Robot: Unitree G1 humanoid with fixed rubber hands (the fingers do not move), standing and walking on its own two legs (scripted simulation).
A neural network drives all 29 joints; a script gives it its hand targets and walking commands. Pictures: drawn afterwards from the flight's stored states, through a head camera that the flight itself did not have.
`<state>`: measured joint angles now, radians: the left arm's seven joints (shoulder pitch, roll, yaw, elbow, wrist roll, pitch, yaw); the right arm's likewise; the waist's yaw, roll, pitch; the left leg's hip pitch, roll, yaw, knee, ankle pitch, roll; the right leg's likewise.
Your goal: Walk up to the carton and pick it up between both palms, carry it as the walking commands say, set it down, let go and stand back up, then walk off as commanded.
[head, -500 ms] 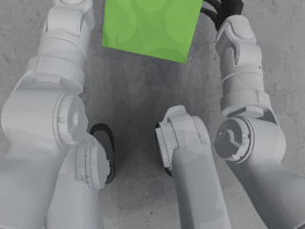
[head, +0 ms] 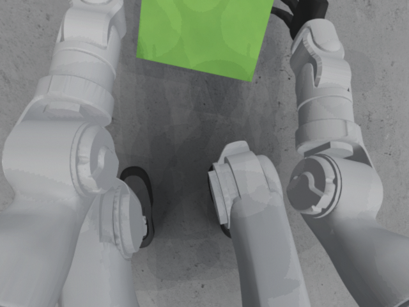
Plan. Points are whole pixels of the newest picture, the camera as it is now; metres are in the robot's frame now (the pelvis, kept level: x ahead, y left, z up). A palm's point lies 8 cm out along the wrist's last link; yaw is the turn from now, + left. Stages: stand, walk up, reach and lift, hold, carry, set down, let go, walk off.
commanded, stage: set down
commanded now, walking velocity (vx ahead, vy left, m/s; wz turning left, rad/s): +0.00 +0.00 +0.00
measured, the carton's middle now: (204, 1) +0.56 -0.09 -0.26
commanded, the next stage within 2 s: none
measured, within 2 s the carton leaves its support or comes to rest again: rests again in 0.32 s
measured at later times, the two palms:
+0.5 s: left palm (88, 4) +0.54 +0.09 -0.19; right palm (306, 39) +0.47 -0.24 -0.19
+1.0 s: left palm out of the picture +0.57 +0.09 -0.12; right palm (347, 14) +0.49 -0.25 -0.12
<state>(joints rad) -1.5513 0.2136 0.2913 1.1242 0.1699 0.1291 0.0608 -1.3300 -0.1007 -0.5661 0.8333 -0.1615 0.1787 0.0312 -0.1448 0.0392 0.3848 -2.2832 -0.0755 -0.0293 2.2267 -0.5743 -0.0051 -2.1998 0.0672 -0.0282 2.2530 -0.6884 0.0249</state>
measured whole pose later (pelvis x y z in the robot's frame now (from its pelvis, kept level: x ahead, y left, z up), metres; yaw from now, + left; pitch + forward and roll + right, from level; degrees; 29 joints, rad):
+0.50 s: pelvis -0.01 +0.00 +0.00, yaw +0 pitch +34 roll -2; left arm -1.49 0.36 -0.01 1.19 -0.11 0.07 0.10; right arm -1.34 -0.23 -0.33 1.09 0.08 0.03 -0.08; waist -0.14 0.01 0.44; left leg -2.25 -0.07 -0.04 2.22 -0.56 -0.02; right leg -2.18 0.07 -0.04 2.25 -0.66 0.02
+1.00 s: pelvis -0.01 -0.01 +0.02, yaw -1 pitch +36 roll -2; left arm -1.47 0.39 0.01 1.10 -0.13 0.13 0.11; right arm -1.30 -0.25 -0.26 0.95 0.16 0.09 -0.11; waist -0.15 0.02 0.31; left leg -2.25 -0.05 -0.04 2.15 -0.54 -0.02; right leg -2.19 0.09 -0.03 2.17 -0.62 0.02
